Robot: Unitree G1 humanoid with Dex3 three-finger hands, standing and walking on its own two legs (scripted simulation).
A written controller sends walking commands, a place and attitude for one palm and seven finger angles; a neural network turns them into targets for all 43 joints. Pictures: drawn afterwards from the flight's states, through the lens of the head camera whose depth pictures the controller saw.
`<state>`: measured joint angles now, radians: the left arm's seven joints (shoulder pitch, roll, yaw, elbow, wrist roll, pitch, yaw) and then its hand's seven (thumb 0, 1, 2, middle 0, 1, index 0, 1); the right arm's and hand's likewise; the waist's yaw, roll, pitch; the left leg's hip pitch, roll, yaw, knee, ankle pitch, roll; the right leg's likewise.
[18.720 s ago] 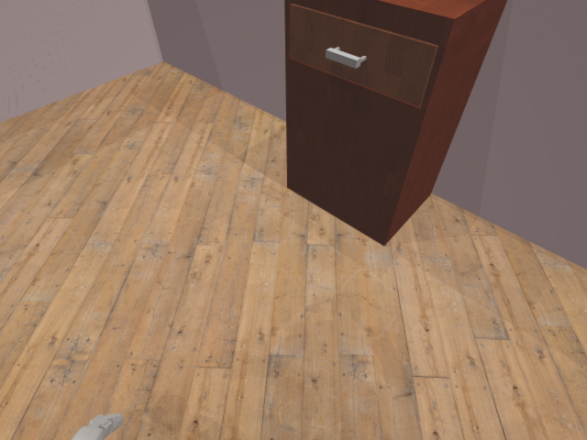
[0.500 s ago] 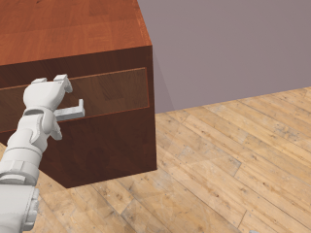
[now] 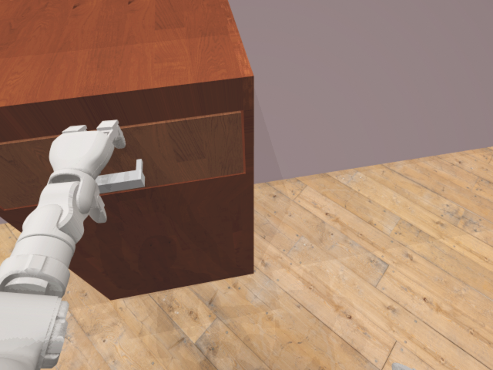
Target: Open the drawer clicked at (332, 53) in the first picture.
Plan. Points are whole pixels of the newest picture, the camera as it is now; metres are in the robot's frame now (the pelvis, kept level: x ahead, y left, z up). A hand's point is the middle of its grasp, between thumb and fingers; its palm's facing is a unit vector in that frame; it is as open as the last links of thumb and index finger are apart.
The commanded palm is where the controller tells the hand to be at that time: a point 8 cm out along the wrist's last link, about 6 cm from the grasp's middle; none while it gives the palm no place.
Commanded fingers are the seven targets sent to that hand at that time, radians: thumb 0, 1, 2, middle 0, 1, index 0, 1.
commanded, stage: move the hooked fingers above the handle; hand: left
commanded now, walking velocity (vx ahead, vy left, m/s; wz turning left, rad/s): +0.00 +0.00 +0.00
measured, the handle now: (112, 174) +0.47 +0.28 +0.01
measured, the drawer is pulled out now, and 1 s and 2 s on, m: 0.00 0.00 0.00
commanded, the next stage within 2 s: none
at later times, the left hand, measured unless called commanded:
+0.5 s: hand (97, 172) +0.43 +0.27 +0.07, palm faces +0.00 +0.01 -1.00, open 13.7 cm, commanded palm +0.41 +0.32 +0.13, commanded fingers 0.00 -0.50 0.30 -0.30 -1.20 -0.30 -1.20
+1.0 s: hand (97, 171) +0.43 +0.27 +0.07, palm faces -0.01 +0.01 -1.00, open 13.7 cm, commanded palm +0.41 +0.32 +0.12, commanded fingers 0.00 -0.50 0.30 -0.30 -1.20 -0.30 -1.20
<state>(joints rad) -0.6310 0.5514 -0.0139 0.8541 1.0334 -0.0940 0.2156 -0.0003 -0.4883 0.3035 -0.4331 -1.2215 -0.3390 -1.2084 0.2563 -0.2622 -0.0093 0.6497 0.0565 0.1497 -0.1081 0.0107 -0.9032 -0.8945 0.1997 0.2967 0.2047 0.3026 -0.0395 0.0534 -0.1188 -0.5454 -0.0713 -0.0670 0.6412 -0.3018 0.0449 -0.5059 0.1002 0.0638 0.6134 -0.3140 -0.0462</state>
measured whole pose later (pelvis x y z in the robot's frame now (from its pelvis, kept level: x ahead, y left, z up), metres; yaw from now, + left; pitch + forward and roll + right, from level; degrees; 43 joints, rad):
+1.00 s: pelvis -0.01 +0.00 +0.00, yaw +0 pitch +12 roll -1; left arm -0.69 0.57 -0.01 0.93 1.04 -0.10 0.22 0.00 -0.49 0.30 -0.44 -1.22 -0.34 -1.22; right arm 0.28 -0.27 0.00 0.65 0.06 0.14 -0.12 0.01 -0.90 -0.89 0.20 0.30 0.20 0.30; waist -0.06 0.05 -0.12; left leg -0.58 -0.06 -0.07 0.66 -0.30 0.04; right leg -0.54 0.11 0.06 0.63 -0.30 -0.05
